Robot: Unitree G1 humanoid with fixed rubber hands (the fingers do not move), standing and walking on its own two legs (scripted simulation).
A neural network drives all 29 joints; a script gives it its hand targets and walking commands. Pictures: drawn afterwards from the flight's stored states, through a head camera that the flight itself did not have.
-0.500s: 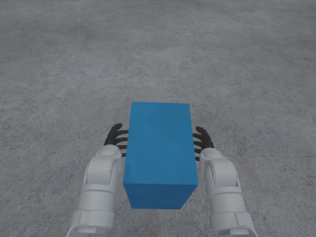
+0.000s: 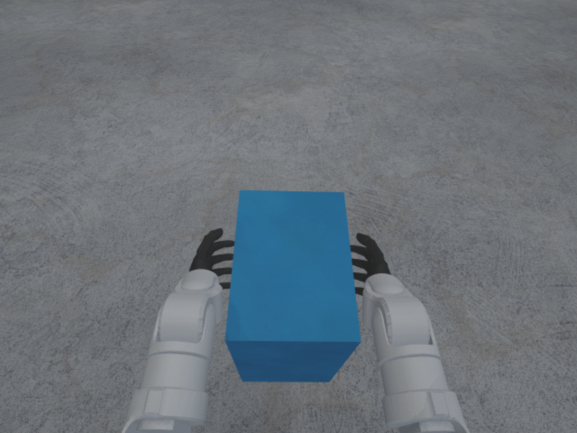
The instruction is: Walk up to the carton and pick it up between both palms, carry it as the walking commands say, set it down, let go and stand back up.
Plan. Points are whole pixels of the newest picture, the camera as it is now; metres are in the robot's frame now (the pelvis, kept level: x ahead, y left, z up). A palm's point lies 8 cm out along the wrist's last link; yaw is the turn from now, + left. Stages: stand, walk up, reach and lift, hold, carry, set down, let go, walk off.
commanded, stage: carry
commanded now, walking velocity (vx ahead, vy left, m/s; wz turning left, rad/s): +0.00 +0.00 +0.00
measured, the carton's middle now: (288, 295) +0.33 +0.00 -0.03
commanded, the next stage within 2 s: none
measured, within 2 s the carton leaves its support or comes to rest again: neither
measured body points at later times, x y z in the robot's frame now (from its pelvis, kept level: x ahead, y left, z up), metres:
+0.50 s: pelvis +0.00 +0.00 +0.00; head -0.01 +0.00 +0.45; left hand +0.31 +0.12 +0.05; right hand +0.31 -0.13 +0.05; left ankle -0.01 +0.09 -0.73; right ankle +0.02 -0.12 -0.73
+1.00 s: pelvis -0.01 +0.01 +0.00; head -0.02 +0.01 +0.45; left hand +0.31 +0.13 +0.05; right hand +0.31 -0.12 +0.05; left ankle -0.01 +0.09 -0.73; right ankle +0.02 -0.12 -0.73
